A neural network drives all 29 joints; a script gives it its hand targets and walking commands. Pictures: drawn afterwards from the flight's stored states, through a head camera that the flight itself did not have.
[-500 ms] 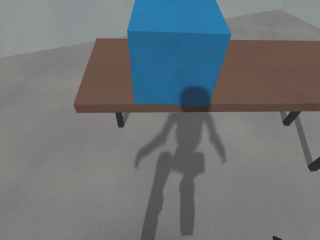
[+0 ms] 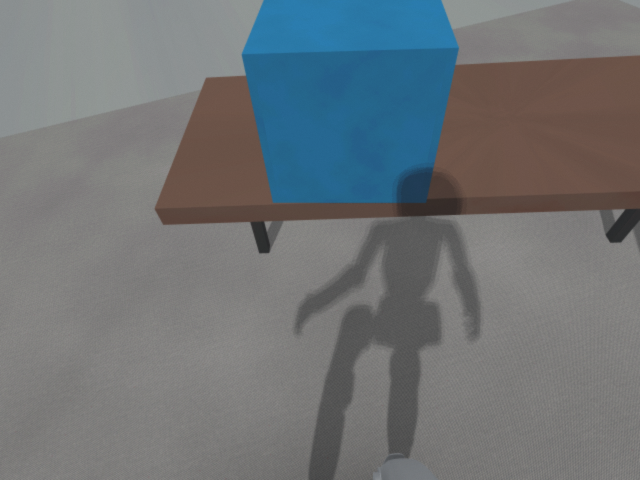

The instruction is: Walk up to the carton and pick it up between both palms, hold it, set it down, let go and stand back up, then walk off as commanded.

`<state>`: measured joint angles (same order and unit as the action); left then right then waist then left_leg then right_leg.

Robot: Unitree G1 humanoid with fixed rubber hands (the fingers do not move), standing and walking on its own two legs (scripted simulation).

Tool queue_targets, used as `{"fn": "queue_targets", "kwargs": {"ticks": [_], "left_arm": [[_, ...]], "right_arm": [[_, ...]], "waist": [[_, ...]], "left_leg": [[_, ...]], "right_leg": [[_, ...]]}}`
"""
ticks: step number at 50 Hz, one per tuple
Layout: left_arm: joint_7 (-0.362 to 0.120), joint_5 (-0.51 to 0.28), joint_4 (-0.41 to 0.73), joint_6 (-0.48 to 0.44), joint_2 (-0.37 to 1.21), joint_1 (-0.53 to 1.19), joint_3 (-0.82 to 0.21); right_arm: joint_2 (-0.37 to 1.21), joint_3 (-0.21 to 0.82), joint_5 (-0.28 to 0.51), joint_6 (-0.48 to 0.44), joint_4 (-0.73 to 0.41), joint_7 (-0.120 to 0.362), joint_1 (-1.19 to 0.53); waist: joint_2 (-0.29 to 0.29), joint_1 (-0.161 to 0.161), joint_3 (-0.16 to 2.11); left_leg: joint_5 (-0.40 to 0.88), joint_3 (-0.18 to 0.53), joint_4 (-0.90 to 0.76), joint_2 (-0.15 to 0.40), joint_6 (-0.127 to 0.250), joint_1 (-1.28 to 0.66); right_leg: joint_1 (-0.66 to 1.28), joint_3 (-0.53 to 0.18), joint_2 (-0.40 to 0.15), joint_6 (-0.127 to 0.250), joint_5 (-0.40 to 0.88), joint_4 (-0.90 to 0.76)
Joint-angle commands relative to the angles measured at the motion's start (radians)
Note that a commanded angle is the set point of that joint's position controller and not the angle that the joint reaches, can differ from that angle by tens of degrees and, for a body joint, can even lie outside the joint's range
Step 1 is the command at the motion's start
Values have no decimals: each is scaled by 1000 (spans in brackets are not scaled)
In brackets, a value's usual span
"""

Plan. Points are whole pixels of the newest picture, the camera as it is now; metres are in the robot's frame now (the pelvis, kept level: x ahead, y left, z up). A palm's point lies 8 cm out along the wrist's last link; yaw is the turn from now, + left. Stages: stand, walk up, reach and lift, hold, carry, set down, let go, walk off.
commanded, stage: walk off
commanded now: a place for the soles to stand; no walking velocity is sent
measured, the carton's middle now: (349, 96) +0.73 -0.05 +0.10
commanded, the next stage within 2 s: stand in 0.88 s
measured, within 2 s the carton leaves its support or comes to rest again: neither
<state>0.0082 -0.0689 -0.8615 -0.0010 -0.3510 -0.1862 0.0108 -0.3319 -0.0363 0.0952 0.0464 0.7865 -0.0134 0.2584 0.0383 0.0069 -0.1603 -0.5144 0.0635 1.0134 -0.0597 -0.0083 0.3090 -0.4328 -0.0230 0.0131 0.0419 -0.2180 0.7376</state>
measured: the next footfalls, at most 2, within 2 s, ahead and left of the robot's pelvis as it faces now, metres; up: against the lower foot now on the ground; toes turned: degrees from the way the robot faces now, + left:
left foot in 0.06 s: +0.00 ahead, +0.11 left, +0.00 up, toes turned -4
right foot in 0.40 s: +0.03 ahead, -0.11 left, +0.00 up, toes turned +8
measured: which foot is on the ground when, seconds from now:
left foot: up 0.00-0.04, down 0.06-1.00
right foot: down 0.00-0.10, up 0.12-0.38, down 0.40-1.00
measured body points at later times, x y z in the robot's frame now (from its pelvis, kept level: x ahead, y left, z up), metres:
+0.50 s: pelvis -0.04 +0.00 +0.01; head +0.00 +0.00 +0.46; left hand +0.03 +0.30 -0.11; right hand +0.04 -0.30 -0.10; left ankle -0.03 +0.12 -0.70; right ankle -0.01 -0.12 -0.71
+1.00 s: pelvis -0.04 +0.00 +0.02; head +0.01 +0.00 +0.47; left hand +0.06 +0.30 -0.10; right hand +0.05 -0.29 -0.10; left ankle -0.04 +0.11 -0.71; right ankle -0.01 -0.12 -0.71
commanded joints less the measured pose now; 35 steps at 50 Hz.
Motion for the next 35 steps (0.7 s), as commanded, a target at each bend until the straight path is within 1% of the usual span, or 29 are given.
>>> {"fn": "queue_targets", "kwargs": {"ticks": [1,2,3,4,5,6,7,8,9,10,11,12,15,16,17,18,19,20,21,22,23,25,28,29,31,32,33,34,35], "left_arm": [[7,90,118,14,-276,95,117],[6,85,96,18,-238,67,124],[14,68,106,25,-198,47,112],[20,71,95,20,-221,55,120],[30,70,91,20,-242,113,113],[28,64,66,17,-236,78,124],[27,57,53,10,-239,33,118],[22,58,35,10,-238,-7,116],[24,55,40,6,-234,-37,112],[17,67,39,-4,-245,-24,116],[26,63,41,-6,-260,-8,102],[20,64,65,-6,-241,-7,102],[16,69,66,-18,-235,-38,92],[20,71,54,-23,-233,-41,81],[19,73,32,-28,-232,-59,82],[21,82,37,-36,-251,-96,80],[15,86,30,-43,-224,-117,85],[12,82,48,-47,-245,-95,90],[19,97,32,-58,-294,-124,98],[19,101,33,-66,-340,-115,98],[20,93,26,-72,-343,-121,100],[20,91,52,-67,-300,-56,80],[7,94,82,-64,-269,-18,73],[10,88,68,-65,-278,3,65],[6,75,80,-56,-228,7,58],[5,70,49,-50,-194,-22,62],[2,70,46,-42,-209,-38,57],[2,71,37,-38,-211,-57,57],[-1,75,50,-44,-228,-63,60]], "right_arm": [[-262,-107,-128,-41,36,-2,177],[-284,-124,-139,-40,43,-1,217],[-330,-131,-157,-47,7,-5,150],[-391,-131,-159,-52,-39,-11,74],[-377,-120,-156,-57,-41,-18,-6],[-316,-99,-157,-62,-61,-19,-85],[-313,-96,-164,-64,-70,-13,-123],[-265,-88,-159,-70,-82,-20,-145],[-274,-84,-157,-73,-80,-13,-133],[-256,-93,-159,-78,-92,-11,-86],[-279,-95,-162,-75,-81,-6,-56],[-246,-95,-154,-83,-81,-10,-35],[-268,-106,-158,-93,-61,-14,-14],[-263,-107,-156,-86,-47,-4,-12],[-264,-96,-149,-84,-68,-4,-78],[-262,-92,-155,-79,-87,6,-106],[-252,-87,-145,-85,-56,7,-112],[-237,-71,-139,-79,-62,10,-124],[-212,-73,-138,-71,-69,12,-117],[-205,-67,-120,-73,-74,9,-108],[-248,-78,-126,-73,-57,4,-113],[-248,-79,-127,-75,-59,8,-76],[-238,-87,-135,-83,-41,11,-47],[-237,-79,-131,-86,-30,13,-39],[-281,-96,-149,-92,-26,6,-23],[-283,-92,-137,-96,-26,-1,-55],[-295,-96,-144,-100,-41,-1,-92],[-293,-89,-140,-94,-24,9,-95],[-279,-80,-143,-95,-33,12,-137]], "waist": [[-224,-66,102],[-75,-78,107],[104,-61,60],[70,-59,19],[42,-57,-66],[36,-11,-107],[101,6,-90],[67,24,-29],[127,25,7],[90,-6,66],[104,-18,85],[61,-23,117],[101,-28,149],[138,-35,188],[134,-15,161],[143,4,145],[84,29,172],[59,36,150],[-106,47,148],[-189,35,121],[-91,18,126],[-154,-4,168],[-150,-27,161],[-118,-31,158],[13,-46,186],[-12,-10,164],[-19,-3,168],[5,11,169],[31,24,144]], "left_leg": [[69,-35,-463,42,54,-210],[-9,138,-571,118,62,-240],[-148,422,-716,269,134,-123],[-226,621,-837,402,154,20],[-142,627,-850,395,145,176],[-1,521,-795,350,137,206],[83,412,-759,294,108,128],[170,348,-719,282,108,32],[343,317,-672,283,115,-63],[466,317,-620,285,128,-198],[476,305,-598,278,128,-188],[463,304,-611,283,145,-221],[615,294,-577,295,113,-347],[550,259,-579,275,118,-303],[548,276,-589,309,149,-242],[509,216,-552,290,166,-185],[343,187,-539,257,160,-39],[286,97,-472,175,109,32],[270,22,-258,82,72,99],[15,-7,-173,11,29,131],[-67,26,-149,33,22,85],[-47,27,-241,36,47,47],[129,37,-394,69,58,-76],[249,57,-450,79,53,-128],[366,232,-621,176,119,-267],[300,308,-680,287,175,-153],[244,321,-704,310,178,-131],[172,303,-704,309,191,-39],[165,205,-648,245,179,-41]], "right_leg": [[-139,-260,-184,72,-337,-331],[-215,-243,-64,24,-414,-126],[-265,-118,65,-16,-460,90],[-233,-139,146,-53,-354,268],[-141,-233,107,-43,-322,313],[-91,-221,88,-42,-271,321],[-124,-215,75,-46,-241,295],[-121,-228,84,-43,-219,305],[-133,-205,74,-53,-239,280],[-167,-193,65,-52,-256,286],[-131,-173,53,-49,-269,256],[-118,-172,44,-41,-293,224],[-140,-152,9,-38,-271,71],[-41,-104,-12,-37,-273,-2],[8,-95,-29,-32,-269,-29],[92,-57,-36,-26,-239,-106],[265,-54,-33,-1,-161,-236],[342,-159,-80,20,-121,-345],[380,-377,-174,47,-50,-395],[295,-586,-275,134,69,-426],[287,-597,-301,170,257,-359],[238,-504,-234,156,132,-341],[179,-396,-180,86,174,-319],[124,-341,-162,96,164,-286],[17,-201,-54,9,47,-181],[84,-89,10,-17,-60,-94],[122,-74,19,-17,-164,-72],[199,-78,16,-15,-257,-78],[233,-108,-13,2,-170,-152]]}}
